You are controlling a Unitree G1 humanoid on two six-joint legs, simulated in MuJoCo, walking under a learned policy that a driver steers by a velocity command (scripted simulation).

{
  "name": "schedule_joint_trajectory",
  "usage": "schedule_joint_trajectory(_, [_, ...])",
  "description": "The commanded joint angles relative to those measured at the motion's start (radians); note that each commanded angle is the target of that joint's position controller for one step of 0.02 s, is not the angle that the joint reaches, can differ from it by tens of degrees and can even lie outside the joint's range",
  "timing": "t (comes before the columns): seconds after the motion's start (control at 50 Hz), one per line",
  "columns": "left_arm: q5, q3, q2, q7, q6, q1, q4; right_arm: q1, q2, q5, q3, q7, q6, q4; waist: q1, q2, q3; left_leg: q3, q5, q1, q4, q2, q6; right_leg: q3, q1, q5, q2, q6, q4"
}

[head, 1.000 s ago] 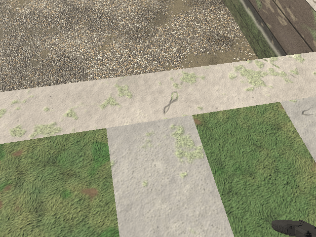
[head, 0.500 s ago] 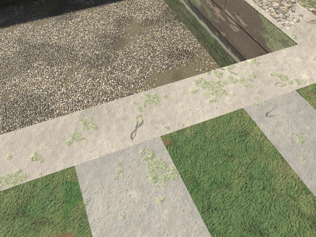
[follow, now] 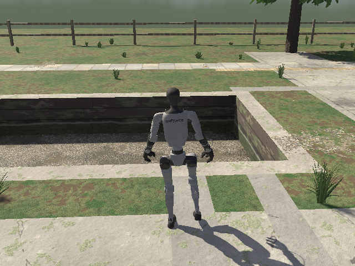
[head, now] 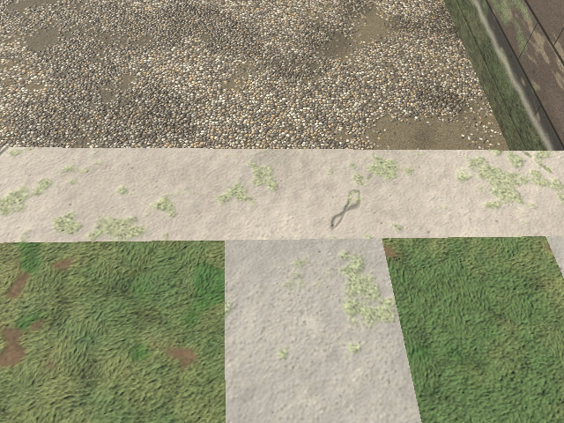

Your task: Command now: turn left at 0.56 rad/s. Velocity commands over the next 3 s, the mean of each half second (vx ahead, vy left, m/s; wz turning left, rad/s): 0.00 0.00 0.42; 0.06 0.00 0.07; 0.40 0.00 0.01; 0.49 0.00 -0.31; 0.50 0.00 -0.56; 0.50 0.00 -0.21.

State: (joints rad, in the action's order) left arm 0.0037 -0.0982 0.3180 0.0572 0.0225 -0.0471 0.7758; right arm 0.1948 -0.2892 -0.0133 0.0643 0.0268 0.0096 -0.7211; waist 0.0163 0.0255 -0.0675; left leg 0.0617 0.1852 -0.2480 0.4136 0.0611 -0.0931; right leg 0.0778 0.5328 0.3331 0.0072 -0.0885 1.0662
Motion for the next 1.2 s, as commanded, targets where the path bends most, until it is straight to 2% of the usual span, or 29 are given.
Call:
schedule_joint_trajectory(0.02, [0.001, -0.018, 0.075, 0.002, -0.016, 0.022, -0.061, 0.006, -0.183, 0.001, 0.049, 0.011, -0.002, 0.066, 0.003, -0.135, 0.126, 0.301, -0.244, 0.219, -0.099, -0.247, -0.123, 0.032, 0.112, -0.028, 0.006, -0.019, -0.076])
schedule_joint_trajectory(0.16, [0.0, -0.017, 0.079, -0.009, -0.043, 0.028, -0.068, -0.027, -0.194, 0.007, 0.053, 0.007, 0.01, 0.089, 0.016, -0.161, 0.107, 0.392, -0.11, 0.137, -0.078, -0.214, -0.136, 0.053, 0.015, -0.01, -0.015, -0.02, -0.265])
schedule_joint_trajectory(0.28, [0.006, -0.01, 0.087, -0.039, -0.067, -0.029, -0.062, -0.06, -0.178, 0.009, 0.041, 0.0, 0.026, 0.106, 0.012, -0.168, 0.162, 0.44, -0.371, 0.137, 0.016, -0.215, -0.136, 0.021, -0.143, 0.015, -0.026, 0.012, -0.408])
schedule_joint_trajectory(0.32, [0.004, -0.006, 0.077, -0.052, -0.073, -0.073, -0.051, -0.081, -0.163, 0.0, 0.031, 0.002, 0.033, 0.107, -0.022, -0.159, 0.164, 0.431, -0.392, 0.116, 0.053, -0.185, -0.104, -0.002, -0.252, -0.101, -0.027, 0.038, -0.581])
schedule_joint_trajectory(0.34, [-0.004, -0.005, 0.082, -0.056, -0.076, -0.093, -0.046, -0.07, -0.15, -0.005, 0.025, 0.005, 0.034, 0.101, -0.037, -0.137, 0.156, 0.415, -0.309, 0.08, 0.067, -0.154, -0.064, 0.009, -0.336, -0.261, -0.003, 0.06, -0.707])
schedule_joint_trajectory(0.36, [-0.022, -0.01, 0.133, -0.052, -0.075, -0.089, -0.058, -0.022, -0.115, 0.01, 0.013, 0.005, 0.029, 0.097, -0.007, -0.021, 0.172, 0.341, -0.102, 0.017, 0.158, -0.086, -0.004, 0.141, -0.429, -0.435, 0.13, 0.11, -0.735])
schedule_joint_trajectory(0.38, [-0.033, -0.013, 0.184, -0.044, -0.065, -0.055, -0.075, 0.058, -0.104, 0.021, 0.011, 0.003, 0.021, 0.084, 0.055, 0.181, 0.153, 0.197, 0.341, -0.105, 0.311, 0.064, 0.057, 0.287, -0.483, -0.732, 0.28, 0.226, -0.71])
schedule_joint_trajectory(0.4, [-0.045, -0.001, 0.145, -0.047, -0.065, -0.082, -0.061, 0.015, -0.163, 0.019, 0.029, 0.006, 0.014, 0.095, 0.015, 0.218, 0.144, 0.142, 0.503, -0.173, 0.469, 0.067, 0.11, 0.414, -0.411, -0.675, 0.38, 0.378, -0.739])
schedule_joint_trajectory(0.42, [-0.031, 0.004, 0.129, -0.049, -0.068, -0.073, -0.065, 0.001, -0.214, 0.01, 0.048, 0.01, 0.015, 0.082, 0.001, 0.138, 0.122, 0.143, 0.464, -0.189, 0.598, 0.034, 0.139, 0.384, -0.395, -0.579, 0.355, 0.387, -0.744])
schedule_joint_trajectory(0.48, [-0.001, 0.021, 0.091, -0.043, -0.064, -0.025, -0.06, 0.005, -0.145, 0.006, 0.04, 0.014, 0.04, 0.046, 0.009, 0.096, 0.093, 0.14, 0.342, -0.199, 0.648, 0.007, 0.19, 0.231, -0.386, -0.457, 0.239, 0.301, -0.727])
schedule_joint_trajectory(0.56, [-0.009, 0.027, 0.091, -0.041, -0.041, -0.048, -0.036, -0.041, -0.056, 0.004, 0.003, 0.004, 0.03, 0.045, -0.025, 0.152, 0.112, 0.008, 0.291, -0.071, 0.321, -0.045, 0.202, 0.131, -0.402, -0.485, 0.165, 0.279, -0.707])
schedule_joint_trajectory(0.6, [-0.005, 0.025, 0.109, -0.041, -0.032, -0.078, -0.024, -0.031, -0.073, -0.004, 0.009, 0.002, 0.025, 0.028, -0.035, 0.157, 0.129, -0.016, 0.196, -0.004, 0.154, -0.045, 0.191, 0.15, -0.421, -0.493, 0.174, 0.283, -0.687])
schedule_joint_trajectory(0.64, [0.007, 0.034, 0.098, -0.044, -0.034, -0.092, -0.011, 0.012, -0.089, 0.005, 0.013, 0.001, 0.022, -0.003, -0.01, 0.129, 0.123, -0.024, -0.03, 0.124, -0.092, -0.042, 0.155, 0.139, -0.378, -0.453, 0.154, 0.24, -0.674])
schedule_joint_trajectory(0.66, [-0.001, 0.041, 0.088, -0.049, -0.047, -0.119, -0.004, 0.007, -0.128, 0.016, 0.017, 0.005, 0.022, 0.003, -0.022, 0.082, 0.137, 0.042, -0.145, 0.211, -0.086, -0.094, 0.127, 0.131, -0.321, -0.391, 0.144, 0.189, -0.672])
schedule_joint_trajectory(0.68, [-0.023, 0.045, 0.082, -0.061, -0.063, -0.141, -0.007, 0.01, -0.195, 0.022, 0.03, 0.012, 0.025, 0.007, -0.059, -0.047, 0.157, 0.102, -0.319, 0.249, -0.001, -0.167, 0.084, 0.063, -0.278, -0.305, 0.084, 0.141, -0.635])
schedule_joint_trajectory(0.7, [-0.023, 0.052, 0.048, -0.061, -0.068, -0.132, 0.004, -0.002, -0.156, 0.025, 0.023, 0.001, 0.024, -0.014, -0.06, -0.135, 0.167, 0.096, -0.157, 0.152, 0.009, -0.156, 0.04, -0.012, -0.342, -0.174, 0.027, 0.091, -0.644])
schedule_joint_trajectory(0.74, [-0.02, 0.049, 0.065, -0.055, -0.061, -0.065, 0.01, -0.017, -0.092, 0.033, 0.004, -0.01, 0.012, -0.017, -0.028, -0.087, 0.107, 0.096, -0.028, 0.075, -0.028, -0.132, 0.048, -0.024, -0.359, -0.171, 0.019, 0.062, -0.616])
schedule_joint_trajectory(0.82, [-0.013, 0.048, 0.064, -0.04, -0.042, -0.09, 0.039, 0.01, -0.094, 0.028, -0.003, -0.007, -0.013, -0.05, -0.032, -0.095, 0.05, 0.084, -0.047, 0.033, -0.027, -0.113, 0.07, -0.015, -0.355, -0.222, 0.024, 0.068, -0.612])
schedule_joint_trajectory(0.86, [-0.007, 0.05, 0.052, -0.037, -0.038, -0.1, 0.059, 0.045, -0.109, 0.019, 0.001, -0.001, -0.01, -0.071, -0.017, -0.119, 0.049, 0.107, 0.224, 0.038, -0.062, -0.111, 0.041, -0.072, -0.314, -0.021, -0.027, 0.066, -0.554])
schedule_joint_trajectory(0.9, [0.009, 0.048, 0.05, -0.037, -0.05, -0.06, 0.043, 0.088, -0.16, 0.012, 0.015, 0.003, -0.009, -0.074, 0.019, -0.197, -0.028, 0.28, 0.581, 0.025, -0.176, -0.217, -0.046, -0.126, -0.157, 0.129, -0.058, 0.073, -0.409])
schedule_joint_trajectory(0.94, [0.026, 0.045, 0.051, -0.044, -0.079, -0.019, 0.016, 0.108, -0.176, 0.007, 0.019, 0.006, -0.025, -0.078, 0.033, -0.231, -0.113, 0.443, 0.627, -0.006, -0.254, -0.326, -0.124, -0.082, -0.057, 0.147, -0.008, 0.107, -0.298])
schedule_joint_trajectory(0.98, [0.034, 0.042, 0.057, -0.062, -0.106, -0.032, 0.014, 0.094, -0.158, -0.001, 0.017, 0.006, -0.04, -0.075, 0.019, -0.223, -0.108, 0.434, 0.511, 0.062, -0.244, -0.347, -0.133, -0.058, -0.008, 0.195, 0.033, 0.145, -0.314])
schedule_joint_trajectory(1.02, [0.03, 0.041, 0.051, -0.078, -0.124, -0.111, 0.053, 0.031, -0.154, -0.018, 0.016, 0.001, -0.04, -0.057, -0.035, -0.178, -0.054, 0.301, 0.368, 0.01, -0.201, -0.282, -0.088, -0.106, -0.209, 0.049, 0.014, 0.163, -0.498])
schedule_joint_trajectory(1.06, [0.017, 0.022, 0.071, -0.08, -0.123, -0.289, 0.139, 0.0, -0.114, -0.006, 0.006, -0.003, -0.04, -0.044, -0.107, -0.123, 0.026, 0.166, 0.231, -0.124, -0.058, -0.187, -0.035, -0.119, -0.521, -0.124, -0.029, 0.14, -0.585])
schedule_joint_trajectory(1.08, [0.014, 0.008, 0.125, -0.075, -0.124, -0.402, 0.159, -0.019, -0.045, 0.008, -0.015, -0.007, -0.046, -0.026, -0.146, 0.043, 0.065, 0.048, 0.175, -0.225, 0.222, -0.093, 0.026, 0.112, -0.639, -0.02, 0.122, 0.183, -0.699])
schedule_joint_trajectory(1.1, [0.007, -0.014, 0.244, -0.085, -0.13, -0.469, 0.159, -0.021, -0.034, -0.004, -0.015, 0.001, -0.065, 0.03, -0.147, 0.296, 0.092, -0.014, 0.36, -0.421, 0.513, 0.017, 0.076, 0.576, -0.716, 0.163, 0.341, 0.333, -0.877])
schedule_joint_trajectory(1.12, [0.001, 0.008, 0.181, -0.088, -0.14, -0.399, 0.143, 0.004, -0.098, -0.028, 0.002, 0.002, -0.08, 0.02, -0.104, 0.19, 0.035, 0.069, 0.399, -0.506, 0.679, -0.035, 0.066, 0.665, -0.662, 0.286, 0.397, 0.386, -0.917])
schedule_joint_trajectory(1.14, [0.006, 0.023, 0.126, -0.084, -0.146, -0.334, 0.122, 0.01, -0.114, -0.037, 0.007, -0.006, -0.092, 0.009, -0.08, 0.123, -0.042, 0.084, 0.294, -0.563, 0.722, -0.087, 0.044, 0.555, -0.63, 0.282, 0.362, 0.36, -0.911])
schedule_joint_trajectory(1.2, [-0.004, 0.042, 0.083, -0.08, -0.138, -0.296, 0.103, -0.022, -0.101, -0.008, 0.013, -0.025, -0.105, -0.006, -0.063, 0.06, -0.035, 0.024, 0.071, -0.54, 0.649, -0.165, 0.034, 0.277, -0.613, -0.052, 0.245, 0.274, -0.914])
